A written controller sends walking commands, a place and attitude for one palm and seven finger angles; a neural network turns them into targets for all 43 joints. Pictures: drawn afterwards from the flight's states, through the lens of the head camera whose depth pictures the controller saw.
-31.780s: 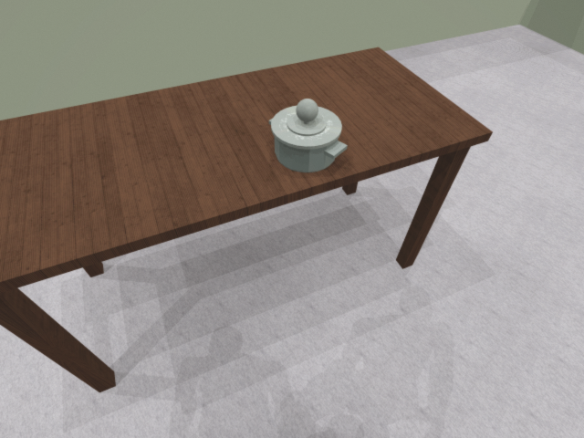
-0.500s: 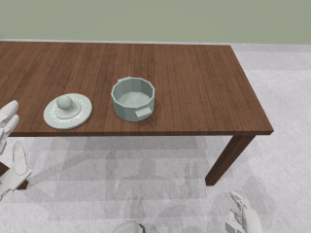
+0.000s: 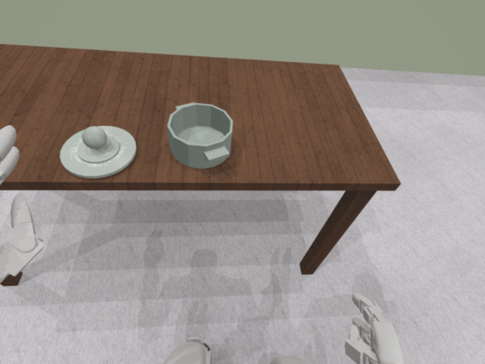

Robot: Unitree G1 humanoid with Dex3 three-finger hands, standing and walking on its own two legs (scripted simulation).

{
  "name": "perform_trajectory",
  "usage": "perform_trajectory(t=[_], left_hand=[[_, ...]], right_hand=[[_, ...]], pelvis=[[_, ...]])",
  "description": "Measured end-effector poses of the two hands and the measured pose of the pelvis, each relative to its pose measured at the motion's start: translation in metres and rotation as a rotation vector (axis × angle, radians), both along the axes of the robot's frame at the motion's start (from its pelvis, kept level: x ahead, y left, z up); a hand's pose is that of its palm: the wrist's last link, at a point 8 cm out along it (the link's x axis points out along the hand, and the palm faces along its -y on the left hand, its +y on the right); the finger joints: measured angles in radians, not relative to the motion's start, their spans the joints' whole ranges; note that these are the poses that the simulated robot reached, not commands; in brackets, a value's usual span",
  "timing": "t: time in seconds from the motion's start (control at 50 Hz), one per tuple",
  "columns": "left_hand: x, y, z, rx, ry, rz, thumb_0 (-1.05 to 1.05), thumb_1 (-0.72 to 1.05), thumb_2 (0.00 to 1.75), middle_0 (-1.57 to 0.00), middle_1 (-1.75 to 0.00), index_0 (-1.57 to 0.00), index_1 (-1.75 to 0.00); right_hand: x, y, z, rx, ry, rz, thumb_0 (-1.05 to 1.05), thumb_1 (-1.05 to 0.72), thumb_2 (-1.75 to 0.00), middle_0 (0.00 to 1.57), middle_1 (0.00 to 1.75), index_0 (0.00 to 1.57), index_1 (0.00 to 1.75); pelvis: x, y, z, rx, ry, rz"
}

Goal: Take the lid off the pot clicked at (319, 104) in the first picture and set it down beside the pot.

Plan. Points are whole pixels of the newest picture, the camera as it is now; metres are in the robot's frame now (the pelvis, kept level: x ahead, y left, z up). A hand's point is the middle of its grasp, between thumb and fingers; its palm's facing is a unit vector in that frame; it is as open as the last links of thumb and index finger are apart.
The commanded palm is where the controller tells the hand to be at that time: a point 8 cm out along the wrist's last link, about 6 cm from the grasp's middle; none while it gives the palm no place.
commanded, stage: step back with the hand held close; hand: left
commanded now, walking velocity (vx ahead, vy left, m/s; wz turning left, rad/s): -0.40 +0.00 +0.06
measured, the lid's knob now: (94, 137) +0.56 +0.36 -0.02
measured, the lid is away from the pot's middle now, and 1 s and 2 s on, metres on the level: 0.24 0.24 0.24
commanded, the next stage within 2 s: stop stepping back and stand still in 0.26 s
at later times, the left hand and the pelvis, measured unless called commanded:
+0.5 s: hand out of the picture +0.10 +0.23 +0.17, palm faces +0.15 -0.89 -0.43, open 7.4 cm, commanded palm +0.03 +0.28 +0.20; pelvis -0.12 +0.02 +0.01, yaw -5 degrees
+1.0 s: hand out of the picture -0.01 +0.25 +0.19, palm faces +0.28 -0.83 -0.48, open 7.4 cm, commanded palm -0.07 +0.31 +0.20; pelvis -0.20 +0.03 +0.01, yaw -1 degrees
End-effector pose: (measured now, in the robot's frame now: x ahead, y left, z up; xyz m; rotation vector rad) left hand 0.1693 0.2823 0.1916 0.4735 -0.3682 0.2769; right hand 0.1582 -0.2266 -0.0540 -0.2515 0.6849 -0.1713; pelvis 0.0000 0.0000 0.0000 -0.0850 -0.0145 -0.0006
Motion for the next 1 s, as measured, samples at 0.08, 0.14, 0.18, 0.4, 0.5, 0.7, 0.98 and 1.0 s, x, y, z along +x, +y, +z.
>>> perform_trajectory(t=[0.08,0.14,0.18,0.4,0.5,0.7,0.98,1.0], left_hand=[[-0.014,-0.008,0.011,0.007,0.018,-0.029,0.01,0.89,0.9,-0.21,-0.31,-0.21,-0.3],[-0.029,-0.02,0.014,0.055,0.017,-0.074,0.01,0.89,0.9,-0.21,-0.31,-0.21,-0.3],[-0.037,-0.026,0.015,0.052,0.01,-0.108,0.01,0.89,0.9,-0.21,-0.31,-0.21,-0.3],[-0.049,0.001,-0.024,-0.048,0.112,-0.111,0.01,0.89,0.9,-0.21,-0.31,-0.21,-0.3],[-0.098,-0.007,-0.005,0.001,0.16,-0.142,0.02,0.89,0.9,-0.21,-0.31,-0.21,-0.3],[-0.195,0.005,0.026,0.055,0.049,0.009,0.01,0.88,0.89,-0.22,-0.31,-0.21,-0.3],[-0.212,0.009,0.014,0.038,0.097,-0.034,0.01,0.89,0.9,-0.21,-0.31,-0.21,-0.3],[-0.215,0.009,0.019,0.069,0.093,-0.027,0.01,0.89,0.9,-0.22,-0.31,-0.21,-0.3]], right_hand=[[-0.023,0.007,0.002,0.037,0.008,0.014,0.01,-0.9,-0.89,0.2,0.3,0.2,0.3],[-0.039,0.005,-0.007,0.052,0.011,0.014,0.01,-0.9,-0.89,0.2,0.3,0.21,0.3],[-0.051,0.002,-0.011,0.053,0.035,-0.01,0.01,-0.9,-0.89,0.2,0.3,0.21,0.3],[-0.104,-0.001,0.004,-0.002,0.011,-0.071,0.01,-0.9,-0.89,0.2,0.3,0.2,0.3],[-0.141,0.003,0.02,0.024,-0.03,-0.084,0.01,-0.9,-0.89,0.2,0.3,0.2,0.3],[-0.207,0.0,-0.012,0.058,0.087,-0.072,0.01,-0.9,-0.89,0.2,0.3,0.2,0.3],[-0.232,0.022,0.006,0.057,-0.04,-0.068,0.01,-0.9,-0.89,0.2,0.3,0.2,0.3],[-0.231,0.024,0.003,0.068,-0.031,-0.055,0.01,-0.9,-0.89,0.2,0.3,0.2,0.3]], pelvis=[[-0.014,-0.001,0.007,-0.01,0.027,-0.027],[-0.027,-0.004,0.002,0.008,0.029,-0.045],[-0.035,-0.002,0.003,0.005,0.008,-0.038],[-0.091,0.02,0.004,0.044,0.014,-0.058],[-0.123,0.016,0.011,0.031,0.025,-0.082],[-0.17,0.017,0.014,0.068,-0.008,-0.057],[-0.202,0.03,0.014,0.086,-0.012,-0.024],[-0.202,0.028,0.014,0.08,-0.012,-0.018]])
